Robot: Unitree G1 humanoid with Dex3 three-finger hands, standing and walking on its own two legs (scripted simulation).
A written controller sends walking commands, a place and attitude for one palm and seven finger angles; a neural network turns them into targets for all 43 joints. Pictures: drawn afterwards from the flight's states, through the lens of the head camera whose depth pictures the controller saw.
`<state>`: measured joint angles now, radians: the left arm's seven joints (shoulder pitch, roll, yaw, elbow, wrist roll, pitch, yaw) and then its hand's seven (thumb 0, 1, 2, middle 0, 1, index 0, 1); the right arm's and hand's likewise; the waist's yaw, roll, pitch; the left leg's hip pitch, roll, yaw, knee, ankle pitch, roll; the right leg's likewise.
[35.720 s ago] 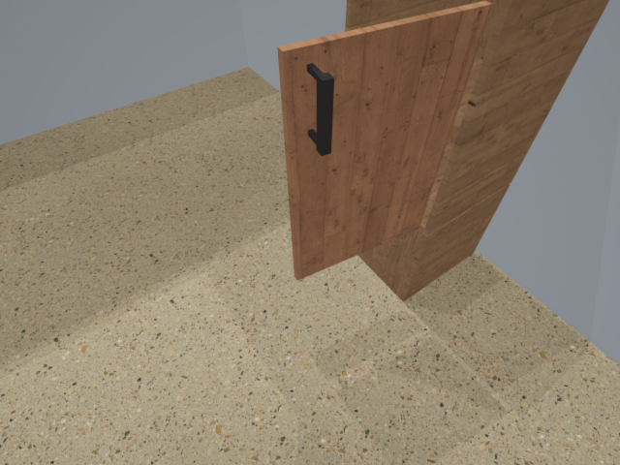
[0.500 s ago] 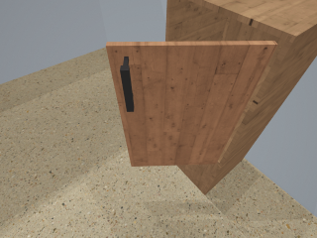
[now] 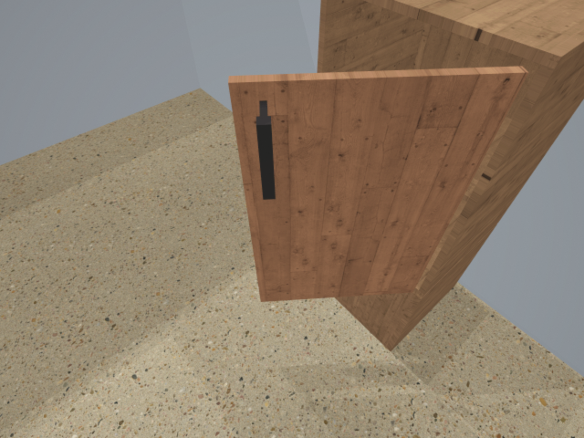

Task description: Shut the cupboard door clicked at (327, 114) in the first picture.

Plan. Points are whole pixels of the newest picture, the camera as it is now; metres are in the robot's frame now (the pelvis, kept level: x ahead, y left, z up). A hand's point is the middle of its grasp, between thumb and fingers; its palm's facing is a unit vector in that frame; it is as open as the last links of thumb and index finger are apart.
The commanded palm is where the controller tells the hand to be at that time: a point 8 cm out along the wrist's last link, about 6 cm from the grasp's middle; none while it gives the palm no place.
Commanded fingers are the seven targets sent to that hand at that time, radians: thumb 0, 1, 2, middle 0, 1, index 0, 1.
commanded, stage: look again from close up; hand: left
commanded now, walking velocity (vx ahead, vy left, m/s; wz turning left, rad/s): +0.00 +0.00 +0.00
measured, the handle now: (266, 152) +0.46 +0.07 +0.16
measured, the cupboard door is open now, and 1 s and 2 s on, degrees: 53 53 53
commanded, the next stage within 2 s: shuffle to correct the standing spot in 0.52 s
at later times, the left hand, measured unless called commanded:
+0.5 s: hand out of the picture +0.05 +0.15 -0.17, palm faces +0.01 -0.98 -0.21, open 7.3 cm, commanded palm none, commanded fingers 0.00 0.90 0.90 -0.20 -0.30 -0.20 -0.30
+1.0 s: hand out of the picture +0.02 +0.11 -0.18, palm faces +0.09 -0.98 -0.18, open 7.3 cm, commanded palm none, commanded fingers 0.00 0.90 0.90 -0.20 -0.30 -0.20 -0.30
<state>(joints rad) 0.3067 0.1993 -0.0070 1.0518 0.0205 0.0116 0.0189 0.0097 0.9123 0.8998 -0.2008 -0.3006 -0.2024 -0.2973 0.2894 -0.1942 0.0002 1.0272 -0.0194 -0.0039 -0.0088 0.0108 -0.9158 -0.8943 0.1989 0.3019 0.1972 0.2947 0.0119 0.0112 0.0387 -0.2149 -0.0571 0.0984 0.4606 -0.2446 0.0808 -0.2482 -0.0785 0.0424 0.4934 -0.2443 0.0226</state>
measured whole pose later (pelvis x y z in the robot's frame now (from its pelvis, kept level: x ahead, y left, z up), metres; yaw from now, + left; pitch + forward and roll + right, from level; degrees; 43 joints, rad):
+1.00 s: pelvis +0.04 -0.07 +0.00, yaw +4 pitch +0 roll +0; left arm 0.29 0.16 0.01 1.09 0.02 0.02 0.02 0.01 0.91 0.90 -0.20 -0.30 -0.20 -0.30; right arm 0.26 -0.13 -0.01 1.12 -0.02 0.00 -0.04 0.01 -0.91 -0.89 0.20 0.30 0.20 0.29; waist 0.00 -0.02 0.05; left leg -0.19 0.01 -0.01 0.50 -0.30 -0.02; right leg -0.19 -0.01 -0.07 0.52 -0.32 -0.02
